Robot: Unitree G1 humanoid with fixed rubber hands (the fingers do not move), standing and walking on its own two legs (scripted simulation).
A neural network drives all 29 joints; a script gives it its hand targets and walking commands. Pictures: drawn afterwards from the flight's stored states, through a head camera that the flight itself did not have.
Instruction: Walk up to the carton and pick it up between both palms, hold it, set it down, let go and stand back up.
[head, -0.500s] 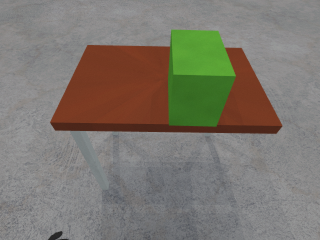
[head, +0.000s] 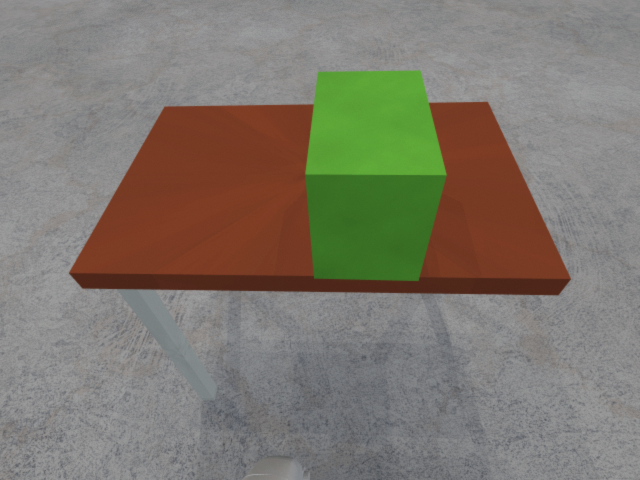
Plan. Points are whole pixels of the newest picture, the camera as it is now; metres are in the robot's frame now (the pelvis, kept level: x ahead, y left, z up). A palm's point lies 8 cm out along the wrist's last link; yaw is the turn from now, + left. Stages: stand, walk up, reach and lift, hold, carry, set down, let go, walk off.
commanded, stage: walk up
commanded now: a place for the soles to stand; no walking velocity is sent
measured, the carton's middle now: (367, 174) +0.55 -0.05 +0.07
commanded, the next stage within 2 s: reach and lift in 1.68 s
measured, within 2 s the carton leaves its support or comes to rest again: neither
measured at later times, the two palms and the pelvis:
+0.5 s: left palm (115, 469) +0.15 +0.30 -0.11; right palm (551, 424) +0.21 -0.28 -0.09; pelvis +0.07 +0.00 +0.01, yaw +0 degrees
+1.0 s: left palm out of the picture +0.11 +0.30 -0.11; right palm out of the picture +0.11 -0.27 -0.11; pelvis +0.06 +0.02 +0.02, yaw -1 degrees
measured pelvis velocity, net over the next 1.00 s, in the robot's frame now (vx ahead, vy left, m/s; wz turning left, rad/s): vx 0.06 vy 0.02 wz -0.01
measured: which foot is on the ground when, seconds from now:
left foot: up 0.00-0.12, down 0.14-1.00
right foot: down 0.00-1.00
